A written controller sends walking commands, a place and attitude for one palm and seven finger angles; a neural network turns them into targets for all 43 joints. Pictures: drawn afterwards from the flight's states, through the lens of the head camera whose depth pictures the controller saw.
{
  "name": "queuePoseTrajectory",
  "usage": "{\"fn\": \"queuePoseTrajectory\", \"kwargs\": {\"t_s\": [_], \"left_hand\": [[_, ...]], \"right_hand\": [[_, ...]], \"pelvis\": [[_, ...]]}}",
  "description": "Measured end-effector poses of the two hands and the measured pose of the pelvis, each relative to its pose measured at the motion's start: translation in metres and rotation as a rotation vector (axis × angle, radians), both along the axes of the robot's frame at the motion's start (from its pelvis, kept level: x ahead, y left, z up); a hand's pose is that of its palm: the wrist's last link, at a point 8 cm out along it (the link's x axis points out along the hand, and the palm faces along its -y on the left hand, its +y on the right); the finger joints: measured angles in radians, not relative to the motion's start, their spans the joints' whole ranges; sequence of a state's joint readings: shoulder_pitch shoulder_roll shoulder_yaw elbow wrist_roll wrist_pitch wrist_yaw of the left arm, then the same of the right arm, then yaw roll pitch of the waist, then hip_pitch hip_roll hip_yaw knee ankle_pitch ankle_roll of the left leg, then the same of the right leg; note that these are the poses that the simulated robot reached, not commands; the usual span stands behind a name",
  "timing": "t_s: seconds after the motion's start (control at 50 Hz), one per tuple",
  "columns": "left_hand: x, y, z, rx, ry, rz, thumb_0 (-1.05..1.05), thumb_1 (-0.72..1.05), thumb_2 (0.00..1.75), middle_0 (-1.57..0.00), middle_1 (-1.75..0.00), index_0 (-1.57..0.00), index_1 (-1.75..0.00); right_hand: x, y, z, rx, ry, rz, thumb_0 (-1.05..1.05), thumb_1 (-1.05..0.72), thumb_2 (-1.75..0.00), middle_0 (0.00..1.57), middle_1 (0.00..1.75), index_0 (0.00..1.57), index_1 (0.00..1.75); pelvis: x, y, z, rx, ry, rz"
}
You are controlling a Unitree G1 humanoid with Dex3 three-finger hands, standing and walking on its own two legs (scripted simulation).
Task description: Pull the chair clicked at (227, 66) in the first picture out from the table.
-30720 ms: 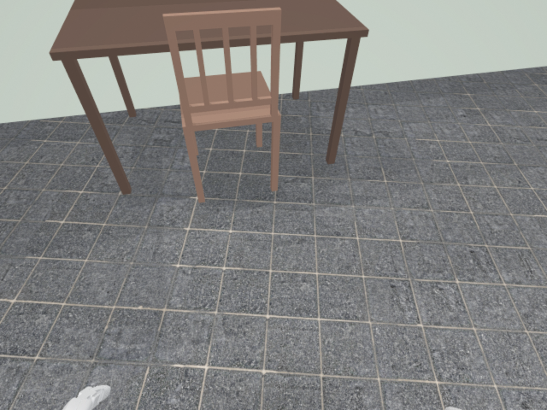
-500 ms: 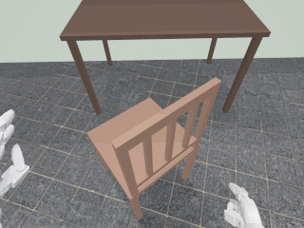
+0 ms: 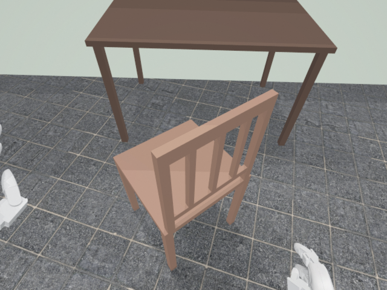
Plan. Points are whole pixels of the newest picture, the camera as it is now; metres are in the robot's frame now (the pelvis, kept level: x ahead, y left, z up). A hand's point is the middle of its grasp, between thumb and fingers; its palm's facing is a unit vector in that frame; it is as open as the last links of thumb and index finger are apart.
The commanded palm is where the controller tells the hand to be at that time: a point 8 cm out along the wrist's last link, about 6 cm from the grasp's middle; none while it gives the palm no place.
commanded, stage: step back with the hand held close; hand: left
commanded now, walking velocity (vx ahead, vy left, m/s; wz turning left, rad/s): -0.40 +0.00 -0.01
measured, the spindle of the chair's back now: (215, 164) +0.48 -0.04 -0.09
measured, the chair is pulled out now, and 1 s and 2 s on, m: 0.60 0.60 0.60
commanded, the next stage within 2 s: stop stepping back and stand still in 0.78 s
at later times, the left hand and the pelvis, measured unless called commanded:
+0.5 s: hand out of the picture +0.14 +0.27 +0.18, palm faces +0.47 -0.75 -0.47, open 7.5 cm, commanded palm +0.07 +0.32 +0.18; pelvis -0.06 +0.01 -0.01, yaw +3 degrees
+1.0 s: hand out of the picture +0.07 +0.25 +0.17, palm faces +0.29 -0.82 -0.49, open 7.4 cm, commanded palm +0.01 +0.30 +0.18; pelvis -0.15 +0.00 +0.01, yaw -3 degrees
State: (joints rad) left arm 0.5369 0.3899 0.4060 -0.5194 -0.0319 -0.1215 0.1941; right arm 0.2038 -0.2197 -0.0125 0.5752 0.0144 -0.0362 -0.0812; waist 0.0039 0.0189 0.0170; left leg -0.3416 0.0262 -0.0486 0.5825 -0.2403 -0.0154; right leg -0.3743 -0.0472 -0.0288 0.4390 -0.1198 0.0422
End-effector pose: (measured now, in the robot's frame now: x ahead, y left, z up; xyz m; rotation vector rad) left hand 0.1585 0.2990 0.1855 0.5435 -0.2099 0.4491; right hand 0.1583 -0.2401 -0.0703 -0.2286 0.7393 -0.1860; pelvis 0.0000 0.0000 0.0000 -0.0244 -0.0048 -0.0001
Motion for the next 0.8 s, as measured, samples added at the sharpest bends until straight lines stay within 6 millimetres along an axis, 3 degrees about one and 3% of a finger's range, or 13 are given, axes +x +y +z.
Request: {"fn": "queuePoseTrajectory", "kwargs": {"t_s": [0.14,0.28,0.48,0.58,0.64,0.72,0.8], "left_hand": [[-0.014,0.006,0.002,0.039,-0.016,-0.013,0.02,0.89,0.90,-0.21,-0.30,-0.21,-0.30],[-0.036,0.003,0.000,0.063,-0.062,-0.003,0.02,0.89,0.90,-0.21,-0.30,-0.21,-0.30],[-0.056,0.009,0.010,0.078,-0.107,-0.049,0.02,0.88,0.90,-0.21,-0.30,-0.21,-0.30],[-0.077,0.009,0.014,0.110,-0.098,-0.027,0.02,0.88,0.90,-0.21,-0.30,-0.21,-0.30],[-0.092,0.002,0.006,0.116,-0.074,-0.008,0.02,0.89,0.90,-0.21,-0.30,-0.21,-0.30],[-0.100,-0.010,0.001,0.043,-0.026,-0.037,0.02,0.89,0.90,-0.21,-0.30,-0.21,-0.30],[-0.102,-0.008,0.006,0.034,-0.020,-0.078,0.02,0.88,0.90,-0.21,-0.30,-0.21,-0.30]], "right_hand": [[-0.024,-0.001,-0.005,-0.008,0.015,-0.027,0.01,-0.90,-0.90,0.20,0.30,0.20,0.30],[-0.029,0.002,-0.014,0.001,-0.002,0.008,0.01,-0.90,-0.90,0.20,0.30,0.20,0.30],[-0.049,0.014,-0.006,-0.016,-0.017,0.016,0.01,-0.90,-0.89,0.21,0.30,0.20,0.30],[-0.061,0.018,-0.008,0.027,-0.028,0.021,0.01,-0.90,-0.89,0.21,0.30,0.20,0.30],[-0.062,0.014,-0.017,0.036,-0.033,0.065,0.01,-0.90,-0.89,0.21,0.30,0.20,0.30],[-0.073,0.012,-0.019,0.036,0.041,0.096,0.01,-0.90,-0.89,0.21,0.30,0.20,0.30],[-0.082,0.014,-0.001,0.006,0.051,0.083,0.02,-0.90,-0.89,0.21,0.30,0.20,0.30]], "pelvis": [[-0.014,0.004,-0.004,0.003,-0.010,0.007],[-0.027,0.000,-0.014,0.009,-0.024,0.026],[-0.058,0.010,-0.011,-0.027,-0.006,0.033],[-0.063,0.001,-0.011,-0.042,0.024,0.072],[-0.071,-0.007,-0.018,-0.016,0.058,0.036],[-0.087,-0.007,-0.005,-0.021,0.040,0.033],[-0.095,-0.005,0.005,0.021,0.061,0.004]]}}
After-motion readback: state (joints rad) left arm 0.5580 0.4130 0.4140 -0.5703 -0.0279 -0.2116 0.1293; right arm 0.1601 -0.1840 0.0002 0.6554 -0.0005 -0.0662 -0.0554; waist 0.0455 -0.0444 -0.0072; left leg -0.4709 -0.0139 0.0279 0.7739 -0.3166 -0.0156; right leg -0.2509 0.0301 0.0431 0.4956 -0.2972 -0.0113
